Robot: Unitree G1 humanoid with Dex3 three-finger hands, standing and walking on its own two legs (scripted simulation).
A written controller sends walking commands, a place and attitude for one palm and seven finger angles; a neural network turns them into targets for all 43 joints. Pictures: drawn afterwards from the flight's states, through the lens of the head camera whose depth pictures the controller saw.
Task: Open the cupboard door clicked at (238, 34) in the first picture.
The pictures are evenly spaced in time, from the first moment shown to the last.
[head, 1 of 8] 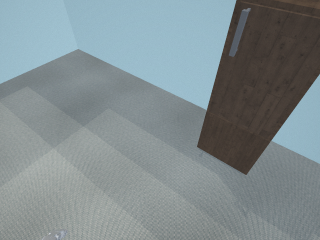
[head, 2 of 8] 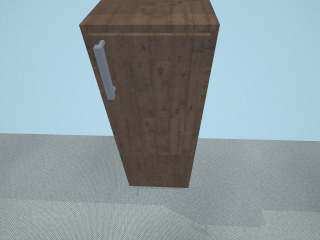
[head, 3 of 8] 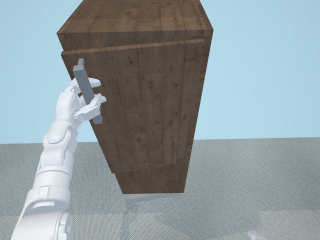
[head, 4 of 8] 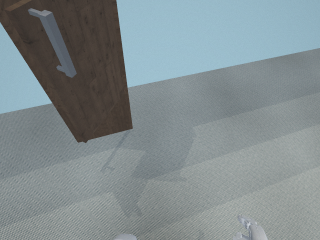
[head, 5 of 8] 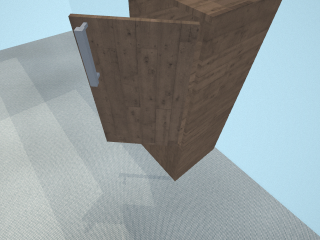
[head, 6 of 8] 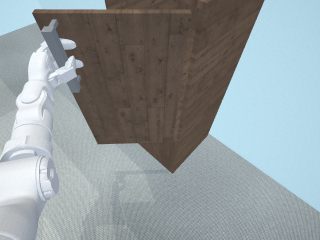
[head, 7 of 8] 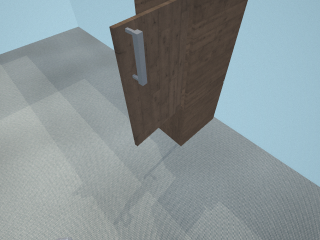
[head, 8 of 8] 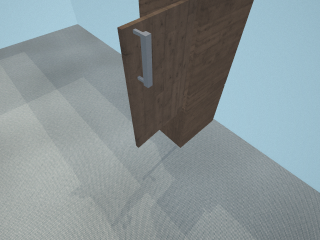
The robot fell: no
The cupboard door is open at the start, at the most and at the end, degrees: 0 98 95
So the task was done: yes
